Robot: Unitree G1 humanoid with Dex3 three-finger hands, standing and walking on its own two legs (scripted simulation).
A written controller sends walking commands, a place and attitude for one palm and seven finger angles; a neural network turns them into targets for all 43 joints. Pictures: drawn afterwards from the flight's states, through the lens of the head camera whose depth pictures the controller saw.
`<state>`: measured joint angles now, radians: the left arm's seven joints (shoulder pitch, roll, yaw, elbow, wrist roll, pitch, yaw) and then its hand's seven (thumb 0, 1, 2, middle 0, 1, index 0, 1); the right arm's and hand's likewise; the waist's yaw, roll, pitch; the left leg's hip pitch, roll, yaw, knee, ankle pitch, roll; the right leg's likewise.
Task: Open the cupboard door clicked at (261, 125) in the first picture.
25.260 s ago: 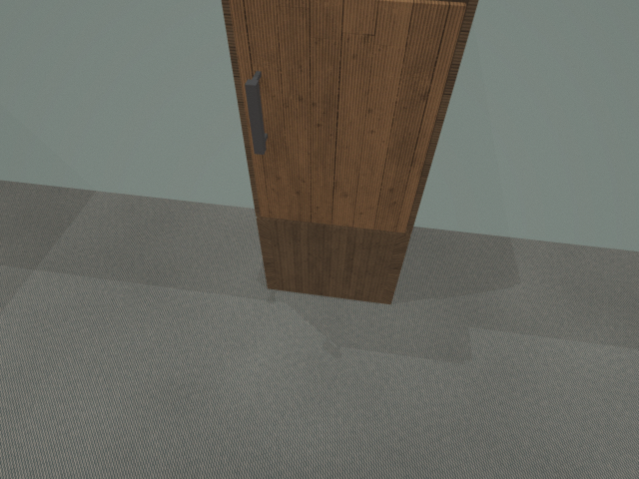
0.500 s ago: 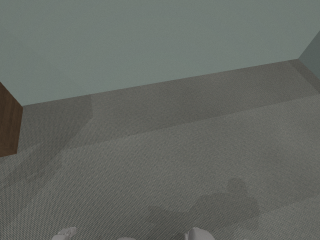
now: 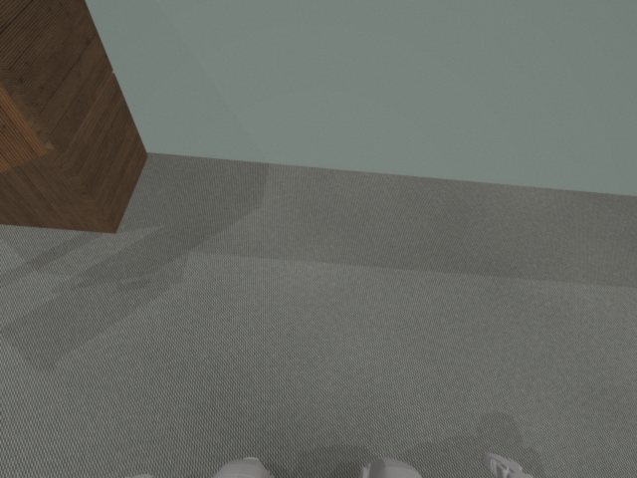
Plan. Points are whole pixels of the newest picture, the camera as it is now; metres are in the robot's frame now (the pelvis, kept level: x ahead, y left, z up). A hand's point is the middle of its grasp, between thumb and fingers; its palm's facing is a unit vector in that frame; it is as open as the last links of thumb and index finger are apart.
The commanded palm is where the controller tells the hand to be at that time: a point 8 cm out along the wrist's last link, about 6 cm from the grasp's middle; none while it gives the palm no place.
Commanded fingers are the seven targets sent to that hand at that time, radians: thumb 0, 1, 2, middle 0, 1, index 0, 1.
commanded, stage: turn to face it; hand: left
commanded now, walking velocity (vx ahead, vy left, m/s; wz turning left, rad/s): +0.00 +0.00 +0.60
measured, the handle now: out of the picture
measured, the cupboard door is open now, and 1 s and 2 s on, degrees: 44 44 44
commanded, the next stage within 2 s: take the last steps up to it in 1.12 s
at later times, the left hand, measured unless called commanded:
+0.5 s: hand out of the picture +0.04 +0.16 -0.14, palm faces +0.29 -0.92 -0.26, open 7.4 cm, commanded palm none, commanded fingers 0.00 0.90 0.90 -0.20 -0.30 -0.20 -0.30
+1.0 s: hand out of the picture +0.01 +0.17 -0.15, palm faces +0.55 -0.78 -0.29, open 7.4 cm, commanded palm none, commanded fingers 0.00 0.90 0.90 -0.20 -0.30 -0.20 -0.30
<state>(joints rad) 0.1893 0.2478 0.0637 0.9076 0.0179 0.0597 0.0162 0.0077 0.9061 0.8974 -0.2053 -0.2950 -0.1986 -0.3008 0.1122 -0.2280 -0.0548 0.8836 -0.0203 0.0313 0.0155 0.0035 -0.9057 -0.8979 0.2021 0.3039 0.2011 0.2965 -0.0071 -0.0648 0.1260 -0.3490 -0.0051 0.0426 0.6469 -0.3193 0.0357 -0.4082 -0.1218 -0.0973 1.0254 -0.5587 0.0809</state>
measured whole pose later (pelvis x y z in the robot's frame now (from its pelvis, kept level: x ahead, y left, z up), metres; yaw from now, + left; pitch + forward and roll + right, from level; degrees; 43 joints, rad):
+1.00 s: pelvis +0.05 -0.06 +0.00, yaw +34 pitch +1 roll +1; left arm 0.17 0.25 0.06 0.88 0.02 0.02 0.01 0.01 0.91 0.90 -0.20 -0.29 -0.19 -0.30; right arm 0.17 -0.21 -0.05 0.93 -0.02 0.06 0.00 0.00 -0.90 -0.90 0.21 0.30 0.21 0.30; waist 0.00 0.00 0.08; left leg -0.32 -0.02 -0.08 0.60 -0.30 -0.02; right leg -0.28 -0.05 -0.05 0.57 -0.31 0.03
